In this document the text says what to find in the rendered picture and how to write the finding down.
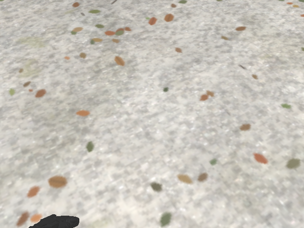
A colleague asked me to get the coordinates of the robot left hand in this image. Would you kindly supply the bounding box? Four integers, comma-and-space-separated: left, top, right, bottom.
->
29, 214, 80, 228

